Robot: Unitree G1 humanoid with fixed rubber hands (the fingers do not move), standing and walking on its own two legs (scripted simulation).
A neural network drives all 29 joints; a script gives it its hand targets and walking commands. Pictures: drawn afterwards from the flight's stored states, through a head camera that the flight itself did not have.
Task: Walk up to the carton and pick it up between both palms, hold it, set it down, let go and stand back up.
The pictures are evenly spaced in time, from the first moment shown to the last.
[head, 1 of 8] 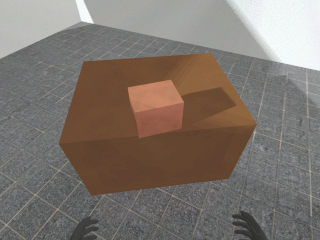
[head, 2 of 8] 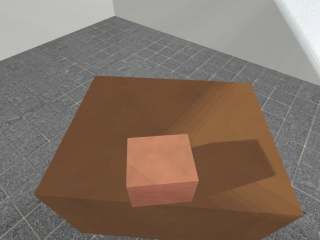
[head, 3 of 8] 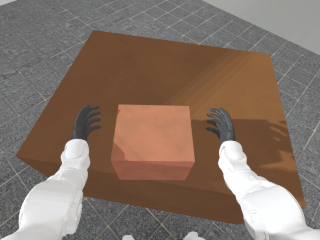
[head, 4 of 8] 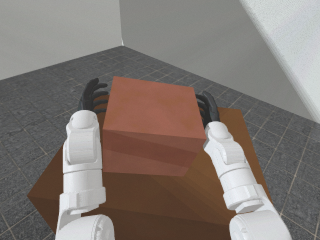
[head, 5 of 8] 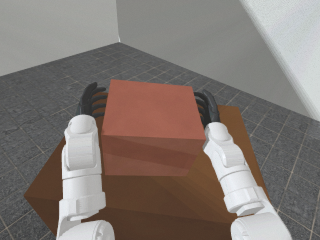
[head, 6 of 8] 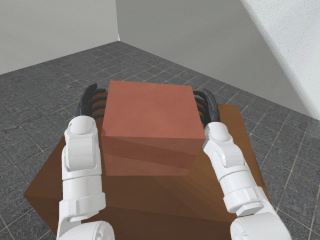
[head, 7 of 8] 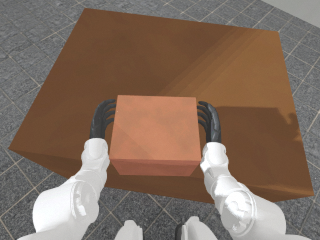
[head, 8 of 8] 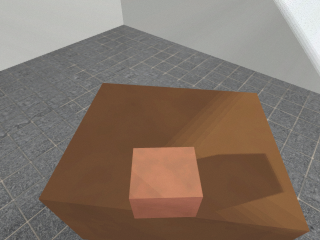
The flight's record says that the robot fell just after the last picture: no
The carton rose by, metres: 0.29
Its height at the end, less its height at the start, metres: +0.00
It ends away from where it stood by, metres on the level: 0.01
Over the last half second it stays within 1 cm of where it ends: yes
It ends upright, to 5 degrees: yes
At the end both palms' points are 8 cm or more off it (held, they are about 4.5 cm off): yes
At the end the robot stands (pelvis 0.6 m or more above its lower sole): yes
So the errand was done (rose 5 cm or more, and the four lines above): yes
